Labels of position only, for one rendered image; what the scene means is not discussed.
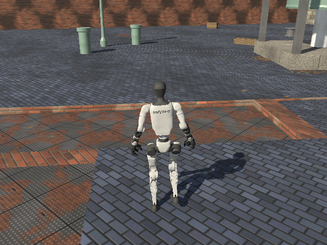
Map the right robot hand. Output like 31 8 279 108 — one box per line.
184 139 195 151

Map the left robot upper arm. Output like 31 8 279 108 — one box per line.
137 104 150 132

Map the left robot hand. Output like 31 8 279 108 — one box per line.
130 144 142 156

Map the right robot upper arm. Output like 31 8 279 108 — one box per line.
172 102 188 130

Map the left robot thigh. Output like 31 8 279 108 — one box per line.
146 143 158 180

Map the robot head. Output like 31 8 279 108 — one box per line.
152 81 170 106

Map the robot right forearm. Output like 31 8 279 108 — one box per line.
183 122 193 141

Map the robot left forearm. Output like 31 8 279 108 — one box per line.
132 125 142 145

